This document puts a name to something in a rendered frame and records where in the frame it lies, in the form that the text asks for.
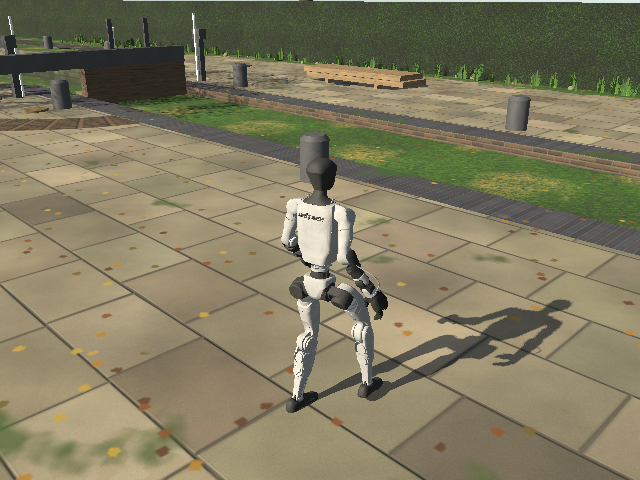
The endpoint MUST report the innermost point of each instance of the left robot upper arm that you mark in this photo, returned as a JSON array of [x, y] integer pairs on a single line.
[[289, 238]]

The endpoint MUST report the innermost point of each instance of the right robot hand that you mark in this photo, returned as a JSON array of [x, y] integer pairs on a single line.
[[378, 302]]

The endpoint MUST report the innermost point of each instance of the right robot upper arm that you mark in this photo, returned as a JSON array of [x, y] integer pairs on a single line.
[[345, 218]]

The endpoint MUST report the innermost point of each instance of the left robot forearm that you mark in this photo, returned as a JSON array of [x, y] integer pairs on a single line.
[[295, 250]]

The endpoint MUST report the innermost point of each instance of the right robot forearm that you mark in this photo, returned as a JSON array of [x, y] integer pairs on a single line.
[[361, 279]]

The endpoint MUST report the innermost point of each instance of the robot left shin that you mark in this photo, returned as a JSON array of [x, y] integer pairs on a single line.
[[303, 363]]

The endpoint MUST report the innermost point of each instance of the robot left thigh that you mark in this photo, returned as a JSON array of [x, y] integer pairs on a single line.
[[309, 310]]

